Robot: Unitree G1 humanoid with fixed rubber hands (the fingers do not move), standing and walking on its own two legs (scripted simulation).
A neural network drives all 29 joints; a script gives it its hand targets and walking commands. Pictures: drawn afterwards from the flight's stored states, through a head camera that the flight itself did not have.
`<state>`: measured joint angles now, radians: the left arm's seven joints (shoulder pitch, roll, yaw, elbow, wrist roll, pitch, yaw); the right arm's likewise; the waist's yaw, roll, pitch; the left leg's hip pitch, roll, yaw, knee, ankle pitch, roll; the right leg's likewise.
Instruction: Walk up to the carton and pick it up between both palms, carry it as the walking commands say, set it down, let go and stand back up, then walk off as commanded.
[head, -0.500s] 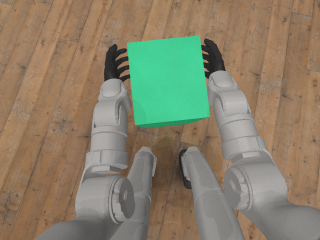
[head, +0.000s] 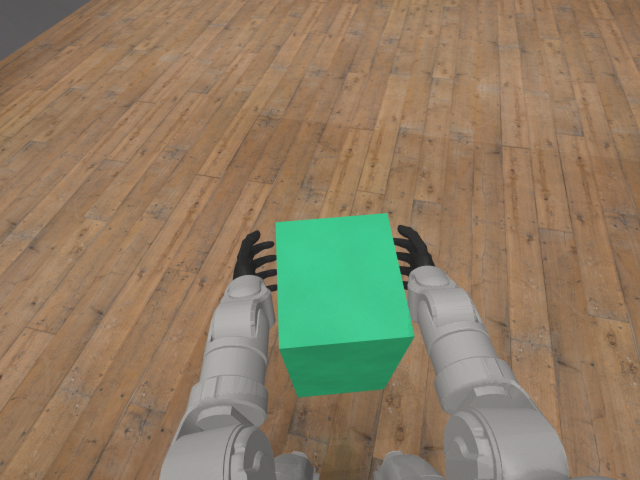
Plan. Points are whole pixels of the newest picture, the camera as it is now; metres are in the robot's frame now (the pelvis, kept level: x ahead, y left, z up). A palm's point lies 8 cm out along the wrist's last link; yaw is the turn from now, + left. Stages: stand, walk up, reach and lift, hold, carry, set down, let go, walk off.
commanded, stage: reach and lift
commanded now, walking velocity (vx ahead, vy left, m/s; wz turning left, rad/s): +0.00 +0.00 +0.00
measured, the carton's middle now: (336, 316) +0.33 +0.02 -0.05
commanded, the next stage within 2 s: hold in 1.76 s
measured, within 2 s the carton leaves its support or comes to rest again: neither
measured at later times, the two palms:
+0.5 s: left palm (233, 261) +0.34 +0.15 +0.08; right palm (419, 260) +0.35 -0.08 +0.06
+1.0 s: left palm (251, 275) +0.33 +0.13 +0.07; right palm (440, 279) +0.33 -0.11 +0.06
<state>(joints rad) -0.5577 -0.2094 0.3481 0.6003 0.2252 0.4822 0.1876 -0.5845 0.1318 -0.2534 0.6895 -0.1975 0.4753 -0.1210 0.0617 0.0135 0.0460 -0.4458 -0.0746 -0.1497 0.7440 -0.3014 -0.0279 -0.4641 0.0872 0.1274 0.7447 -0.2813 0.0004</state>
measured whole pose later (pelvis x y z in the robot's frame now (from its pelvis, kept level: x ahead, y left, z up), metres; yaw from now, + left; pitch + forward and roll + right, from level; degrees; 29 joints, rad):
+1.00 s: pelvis +0.02 +0.00 +0.02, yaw +1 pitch -8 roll +0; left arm -0.45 -0.21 0.26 0.50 0.27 0.71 0.14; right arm -0.41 0.18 -0.20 0.48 -0.22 0.73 -0.13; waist 0.02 0.02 0.02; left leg -0.18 -0.06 -0.17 0.59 -0.28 -0.02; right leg -0.19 0.08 0.12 0.58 -0.26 -0.01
